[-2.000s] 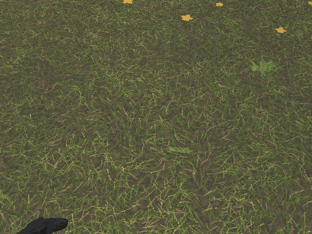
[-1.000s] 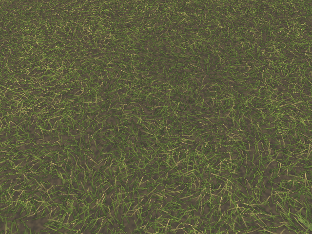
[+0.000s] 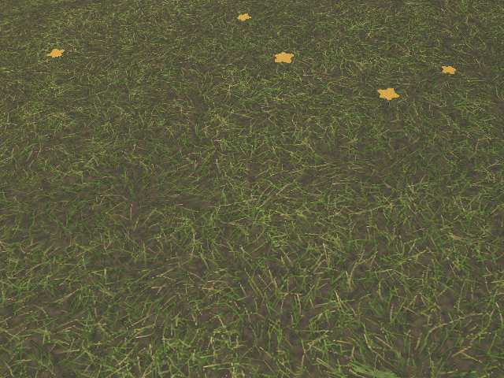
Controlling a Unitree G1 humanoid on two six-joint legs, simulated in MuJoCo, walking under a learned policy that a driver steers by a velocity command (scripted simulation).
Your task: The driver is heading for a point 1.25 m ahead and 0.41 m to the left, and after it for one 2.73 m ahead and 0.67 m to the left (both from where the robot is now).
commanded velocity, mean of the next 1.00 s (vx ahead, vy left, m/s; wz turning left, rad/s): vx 0.95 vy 0.00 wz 0.69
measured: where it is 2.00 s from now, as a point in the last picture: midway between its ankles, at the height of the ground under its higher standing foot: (99, 122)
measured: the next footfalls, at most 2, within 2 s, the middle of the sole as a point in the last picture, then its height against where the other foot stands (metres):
left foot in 0.20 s outside the picture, level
right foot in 0.62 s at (268, 291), level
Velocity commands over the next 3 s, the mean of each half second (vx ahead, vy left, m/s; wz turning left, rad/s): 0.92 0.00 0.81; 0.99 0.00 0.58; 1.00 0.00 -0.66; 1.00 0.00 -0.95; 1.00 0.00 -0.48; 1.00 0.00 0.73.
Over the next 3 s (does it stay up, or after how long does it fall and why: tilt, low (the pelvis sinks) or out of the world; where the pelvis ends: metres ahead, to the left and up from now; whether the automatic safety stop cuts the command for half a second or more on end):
stays up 2.48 0.52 -0.01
